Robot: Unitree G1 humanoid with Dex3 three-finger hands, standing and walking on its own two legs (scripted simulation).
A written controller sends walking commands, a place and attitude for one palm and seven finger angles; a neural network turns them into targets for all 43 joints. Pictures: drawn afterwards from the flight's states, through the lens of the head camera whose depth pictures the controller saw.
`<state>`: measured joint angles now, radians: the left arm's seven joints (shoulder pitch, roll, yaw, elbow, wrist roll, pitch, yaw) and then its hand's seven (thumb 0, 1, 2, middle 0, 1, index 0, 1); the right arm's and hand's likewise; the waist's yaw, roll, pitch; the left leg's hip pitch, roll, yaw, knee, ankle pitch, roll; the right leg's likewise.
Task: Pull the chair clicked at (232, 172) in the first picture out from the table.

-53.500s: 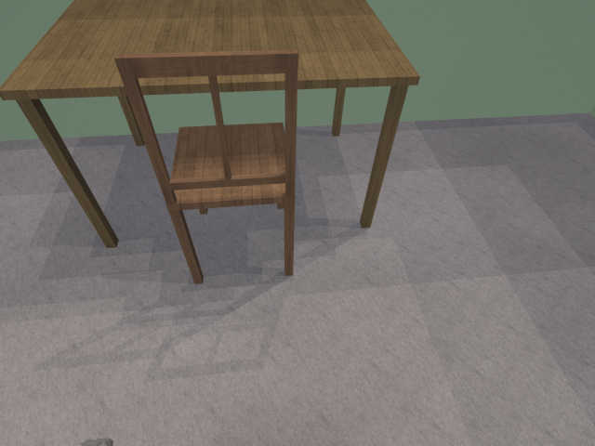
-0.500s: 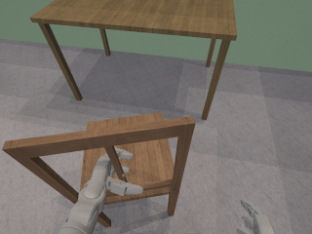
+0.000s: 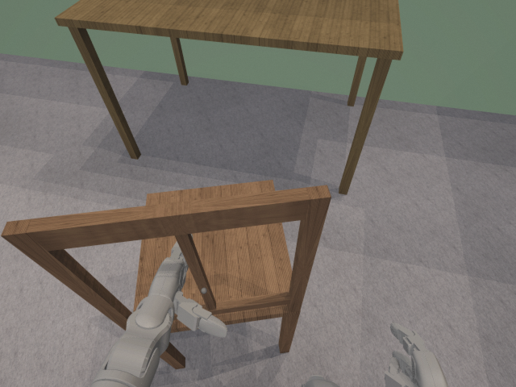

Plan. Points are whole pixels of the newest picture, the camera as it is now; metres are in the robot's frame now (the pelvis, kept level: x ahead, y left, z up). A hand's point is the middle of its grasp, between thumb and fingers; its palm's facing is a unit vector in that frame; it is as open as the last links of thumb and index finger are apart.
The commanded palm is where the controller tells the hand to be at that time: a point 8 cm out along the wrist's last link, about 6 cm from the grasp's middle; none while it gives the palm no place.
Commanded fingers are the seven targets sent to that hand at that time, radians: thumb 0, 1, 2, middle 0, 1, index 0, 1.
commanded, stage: draw the fingers out of the gap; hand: left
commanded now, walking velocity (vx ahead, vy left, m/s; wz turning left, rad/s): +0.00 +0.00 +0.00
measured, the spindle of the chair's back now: (199, 276) +0.31 +0.11 -0.04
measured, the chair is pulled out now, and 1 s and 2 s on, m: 0.61 0.61 0.61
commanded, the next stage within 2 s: draw the hand back to the body in 0.72 s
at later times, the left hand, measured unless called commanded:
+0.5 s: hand (193, 352) +0.19 +0.10 -0.03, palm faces -0.11 -0.98 -0.15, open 17.5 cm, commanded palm +0.17 +0.15 -0.01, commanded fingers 0.00 -0.55 0.20 0.00 0.00 0.00 0.00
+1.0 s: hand (172, 371) +0.16 +0.12 +0.02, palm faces +0.03 -1.00 +0.04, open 17.5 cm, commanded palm +0.12 +0.18 +0.02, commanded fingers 0.00 -0.55 0.20 0.00 0.00 0.00 0.00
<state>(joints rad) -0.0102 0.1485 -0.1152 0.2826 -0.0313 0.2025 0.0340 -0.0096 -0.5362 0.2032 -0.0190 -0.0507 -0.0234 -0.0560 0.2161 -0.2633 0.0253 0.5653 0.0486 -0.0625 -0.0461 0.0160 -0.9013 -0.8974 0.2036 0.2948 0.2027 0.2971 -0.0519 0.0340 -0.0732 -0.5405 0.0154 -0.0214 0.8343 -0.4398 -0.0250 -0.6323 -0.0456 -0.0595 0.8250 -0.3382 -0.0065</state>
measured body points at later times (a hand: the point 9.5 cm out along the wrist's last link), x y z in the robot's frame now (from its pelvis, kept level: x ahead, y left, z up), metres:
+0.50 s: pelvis +0.01 +0.00 -0.01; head +0.04 -0.01 +0.44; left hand +0.19 +0.15 -0.02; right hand +0.20 -0.23 -0.08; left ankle -0.01 +0.14 -0.70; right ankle +0.04 -0.12 -0.70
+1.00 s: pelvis +0.00 +0.01 -0.04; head +0.03 +0.01 +0.41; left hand +0.15 +0.17 +0.02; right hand +0.19 -0.23 -0.09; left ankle -0.01 +0.14 -0.70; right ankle +0.04 -0.12 -0.70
